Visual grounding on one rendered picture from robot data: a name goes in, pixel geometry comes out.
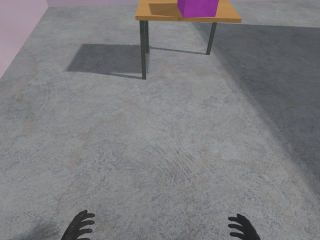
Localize carton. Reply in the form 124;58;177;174
177;0;219;18

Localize right robot hand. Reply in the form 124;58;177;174
228;213;261;240

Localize left robot hand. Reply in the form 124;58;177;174
61;209;95;240

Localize table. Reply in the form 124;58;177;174
135;0;242;80

